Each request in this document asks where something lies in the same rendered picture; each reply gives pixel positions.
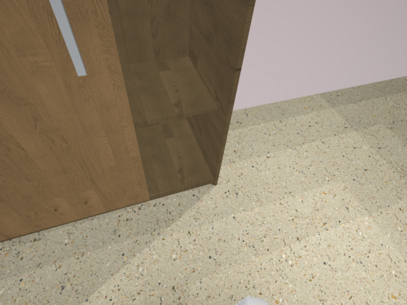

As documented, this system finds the handle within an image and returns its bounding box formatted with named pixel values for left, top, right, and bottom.
left=49, top=0, right=86, bottom=76

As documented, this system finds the wardrobe door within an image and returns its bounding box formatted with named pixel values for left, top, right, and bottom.
left=0, top=0, right=150, bottom=241

